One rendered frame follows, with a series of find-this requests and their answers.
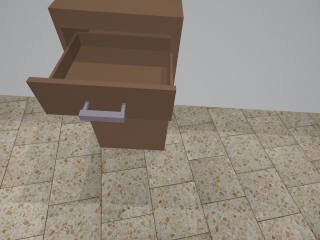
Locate handle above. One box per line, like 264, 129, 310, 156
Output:
78, 101, 126, 123

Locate drawer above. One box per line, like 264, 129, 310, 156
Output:
26, 31, 176, 121

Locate cabinet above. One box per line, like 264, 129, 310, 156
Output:
48, 0, 184, 151

